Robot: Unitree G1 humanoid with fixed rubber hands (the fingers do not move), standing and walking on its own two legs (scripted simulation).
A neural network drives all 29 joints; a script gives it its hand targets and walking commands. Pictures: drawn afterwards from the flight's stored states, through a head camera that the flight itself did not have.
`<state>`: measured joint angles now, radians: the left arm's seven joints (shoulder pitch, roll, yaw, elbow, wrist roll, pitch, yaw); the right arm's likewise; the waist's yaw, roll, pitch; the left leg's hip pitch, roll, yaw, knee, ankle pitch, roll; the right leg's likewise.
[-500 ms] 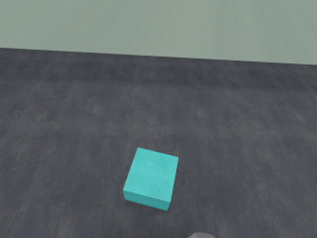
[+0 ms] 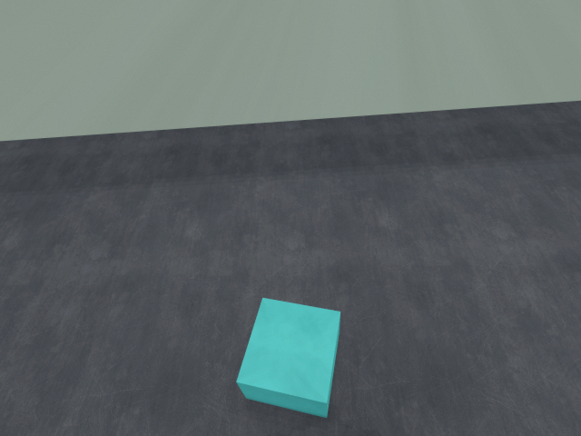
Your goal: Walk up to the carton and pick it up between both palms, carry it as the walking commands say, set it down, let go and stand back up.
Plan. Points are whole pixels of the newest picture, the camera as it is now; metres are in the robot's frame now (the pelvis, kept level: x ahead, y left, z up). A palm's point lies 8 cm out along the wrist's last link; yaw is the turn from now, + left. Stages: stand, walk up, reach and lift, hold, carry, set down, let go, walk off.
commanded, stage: walk up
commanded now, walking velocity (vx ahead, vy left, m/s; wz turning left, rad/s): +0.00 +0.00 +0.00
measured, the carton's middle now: (293, 355) +0.49 +0.06 -0.69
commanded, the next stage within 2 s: none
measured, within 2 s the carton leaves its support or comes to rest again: neither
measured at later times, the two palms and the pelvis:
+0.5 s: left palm out of the picture +0.00 +0.23 -0.14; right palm out of the picture -0.02 -0.19 -0.15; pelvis +0.01 +0.02 +0.00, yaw +0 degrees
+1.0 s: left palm out of the picture +0.07 +0.36 -0.14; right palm out of the picture -0.02 -0.14 -0.14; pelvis +0.02 +0.10 -0.01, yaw -8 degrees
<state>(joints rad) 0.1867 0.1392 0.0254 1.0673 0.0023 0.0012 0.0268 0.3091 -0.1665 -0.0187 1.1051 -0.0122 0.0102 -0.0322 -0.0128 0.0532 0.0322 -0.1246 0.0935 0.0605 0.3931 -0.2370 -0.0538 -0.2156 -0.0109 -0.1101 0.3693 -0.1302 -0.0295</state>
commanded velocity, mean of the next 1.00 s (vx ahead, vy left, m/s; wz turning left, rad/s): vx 0.01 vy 0.06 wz -0.11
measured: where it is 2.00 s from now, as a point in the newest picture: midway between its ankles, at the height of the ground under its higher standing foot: outside the picture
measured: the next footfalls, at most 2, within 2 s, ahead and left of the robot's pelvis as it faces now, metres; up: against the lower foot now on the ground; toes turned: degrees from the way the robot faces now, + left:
left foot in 0.90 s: +0.09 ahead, +0.23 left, +0.00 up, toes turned -5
right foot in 1.22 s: +0.05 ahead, -0.01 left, +0.00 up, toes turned -14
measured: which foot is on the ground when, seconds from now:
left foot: down 0.00-0.64, up 0.66-0.88, down 0.90-1.00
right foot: down 0.00-0.90, up 0.92-1.00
